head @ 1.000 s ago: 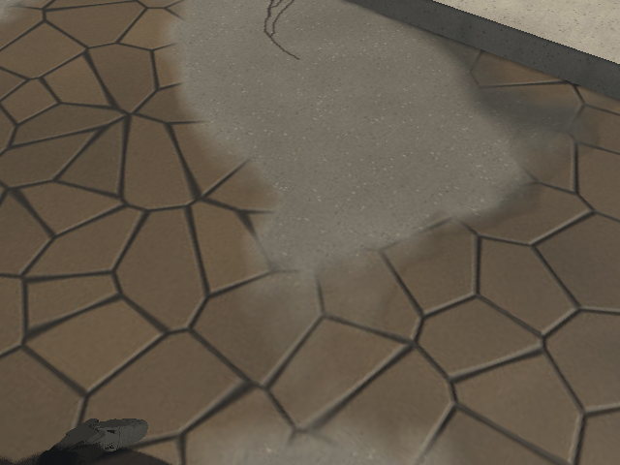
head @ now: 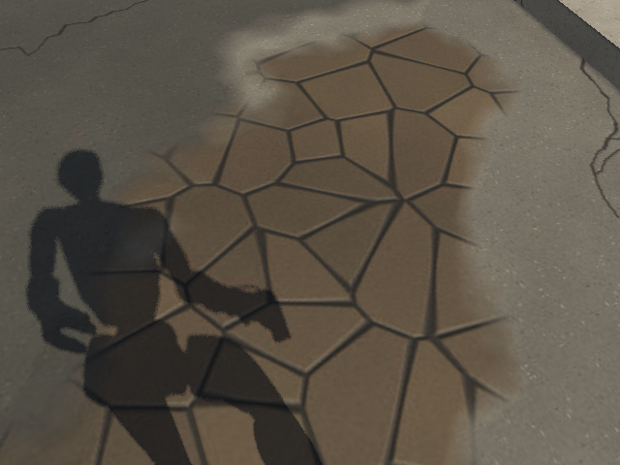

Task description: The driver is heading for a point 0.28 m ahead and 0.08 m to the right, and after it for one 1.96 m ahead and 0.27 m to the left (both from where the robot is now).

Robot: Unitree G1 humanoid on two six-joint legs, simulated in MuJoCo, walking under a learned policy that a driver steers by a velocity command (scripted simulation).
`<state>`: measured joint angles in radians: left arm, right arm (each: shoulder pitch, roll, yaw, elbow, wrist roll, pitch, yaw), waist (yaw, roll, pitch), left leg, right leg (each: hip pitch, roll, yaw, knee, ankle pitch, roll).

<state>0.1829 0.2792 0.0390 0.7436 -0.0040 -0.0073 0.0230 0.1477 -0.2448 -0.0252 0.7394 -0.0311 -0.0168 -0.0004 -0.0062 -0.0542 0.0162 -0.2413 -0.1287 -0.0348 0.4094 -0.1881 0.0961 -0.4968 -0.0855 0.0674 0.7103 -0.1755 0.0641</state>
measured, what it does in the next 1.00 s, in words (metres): steps on the spot, turning right: right foot, then left foot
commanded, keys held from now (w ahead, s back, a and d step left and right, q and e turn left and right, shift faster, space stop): e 0.88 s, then q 0.02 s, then w+q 0.10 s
